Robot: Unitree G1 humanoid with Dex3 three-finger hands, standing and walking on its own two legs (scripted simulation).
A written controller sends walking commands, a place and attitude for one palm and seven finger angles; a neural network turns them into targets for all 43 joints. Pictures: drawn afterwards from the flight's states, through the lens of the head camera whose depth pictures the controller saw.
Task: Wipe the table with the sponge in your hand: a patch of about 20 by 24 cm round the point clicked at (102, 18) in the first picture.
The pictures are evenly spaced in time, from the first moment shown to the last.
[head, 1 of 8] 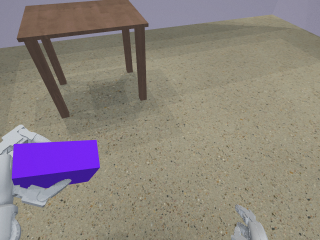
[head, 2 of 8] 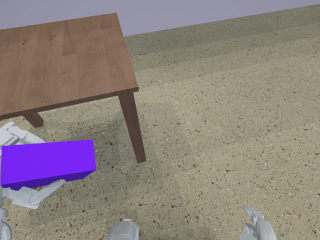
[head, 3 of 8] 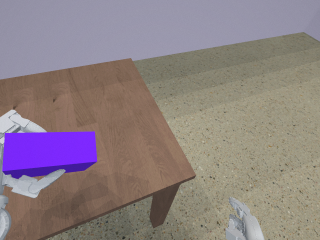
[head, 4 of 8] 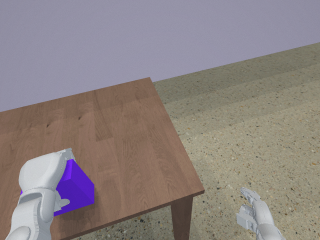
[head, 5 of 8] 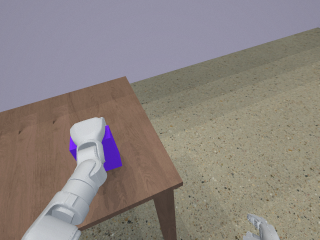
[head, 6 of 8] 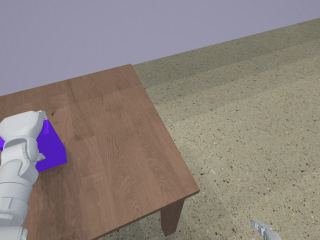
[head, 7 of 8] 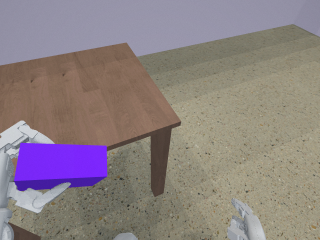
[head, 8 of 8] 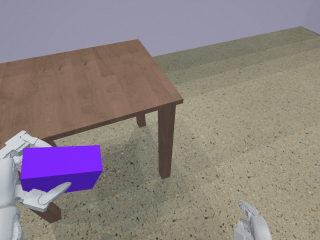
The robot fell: no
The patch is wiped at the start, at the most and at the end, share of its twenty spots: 0.00 1.00 1.00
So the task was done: yes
